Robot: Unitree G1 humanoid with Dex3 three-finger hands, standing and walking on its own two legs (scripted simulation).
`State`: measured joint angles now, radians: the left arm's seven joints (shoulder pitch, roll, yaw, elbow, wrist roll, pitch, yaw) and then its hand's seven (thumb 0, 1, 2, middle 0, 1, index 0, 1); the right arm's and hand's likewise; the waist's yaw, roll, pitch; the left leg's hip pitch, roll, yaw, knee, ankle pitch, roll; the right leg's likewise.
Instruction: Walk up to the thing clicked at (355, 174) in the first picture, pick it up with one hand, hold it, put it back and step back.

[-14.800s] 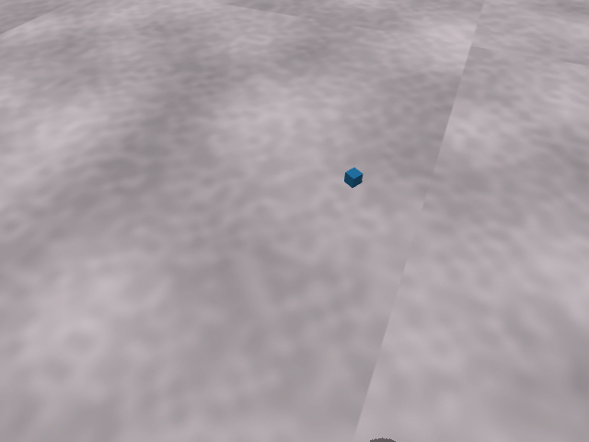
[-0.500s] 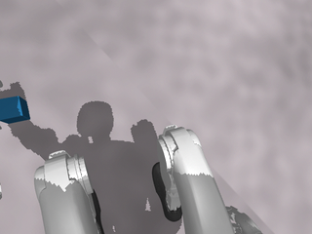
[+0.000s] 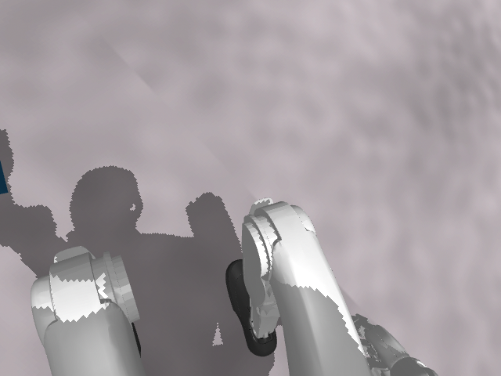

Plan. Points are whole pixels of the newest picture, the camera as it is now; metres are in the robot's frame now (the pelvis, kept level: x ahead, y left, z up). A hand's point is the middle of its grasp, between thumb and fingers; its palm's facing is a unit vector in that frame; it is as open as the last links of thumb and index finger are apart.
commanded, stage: rest palm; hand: left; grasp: from above
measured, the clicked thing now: out of the picture +0.47 +0.33 -0.28
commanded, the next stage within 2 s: close in 1.22 s
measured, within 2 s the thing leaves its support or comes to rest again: neither
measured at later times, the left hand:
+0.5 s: hand out of the picture +0.44 +0.33 -0.24, palm faces -0.49 -0.14 -0.86, open 13.1 cm
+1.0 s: hand out of the picture +0.45 +0.31 -0.25, palm faces -0.44 -0.11 -0.89, open 13.2 cm
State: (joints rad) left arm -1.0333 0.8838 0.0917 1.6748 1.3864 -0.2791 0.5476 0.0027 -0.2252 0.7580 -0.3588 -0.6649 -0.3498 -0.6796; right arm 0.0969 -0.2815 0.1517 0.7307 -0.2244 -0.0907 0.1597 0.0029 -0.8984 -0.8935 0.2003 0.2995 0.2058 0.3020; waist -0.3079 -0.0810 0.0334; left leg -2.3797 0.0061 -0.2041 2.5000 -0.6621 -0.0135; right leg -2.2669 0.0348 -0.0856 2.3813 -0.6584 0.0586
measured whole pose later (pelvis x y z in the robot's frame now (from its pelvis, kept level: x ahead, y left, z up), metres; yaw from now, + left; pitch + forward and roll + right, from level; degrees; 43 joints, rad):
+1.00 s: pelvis +0.01 +0.01 -0.01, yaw -4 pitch +28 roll -14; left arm -1.02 0.97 0.12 1.74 1.34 -0.25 0.64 0.00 -0.33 0.83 -0.28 -0.73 -0.26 -0.76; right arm 0.05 -0.31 0.26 0.69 -0.29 -0.21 0.24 0.00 -0.90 -0.90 0.20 0.30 0.21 0.30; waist -0.35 -0.13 0.13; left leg -2.37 0.02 -0.27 2.58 -0.72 -0.01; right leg -2.25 0.07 -0.13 2.41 -0.68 0.08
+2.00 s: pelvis +0.01 +0.01 -0.01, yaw -4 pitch +28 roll -15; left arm -1.00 1.01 0.12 1.67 1.28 -0.25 0.54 0.00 0.02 0.59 -0.49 -0.61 -0.51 -0.60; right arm 0.08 -0.32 0.27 0.68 -0.28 -0.19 0.24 0.00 -0.90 -0.90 0.20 0.30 0.21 0.30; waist -0.34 -0.13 0.15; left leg -2.36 0.02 -0.28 2.57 -0.73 -0.01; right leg -2.23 0.06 -0.14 2.39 -0.68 0.08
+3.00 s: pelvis +0.01 +0.01 -0.01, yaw -4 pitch +28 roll -14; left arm -0.98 0.99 0.16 1.64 1.29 -0.26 0.53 -0.04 0.20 0.27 -0.85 -0.36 -1.02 -0.39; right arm 0.09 -0.32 0.25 0.67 -0.27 -0.16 0.22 0.00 -0.91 -0.90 0.20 0.30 0.21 0.30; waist -0.33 -0.11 0.11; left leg -2.37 0.02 -0.27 2.56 -0.72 -0.02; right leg -2.24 0.06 -0.14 2.39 -0.67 0.07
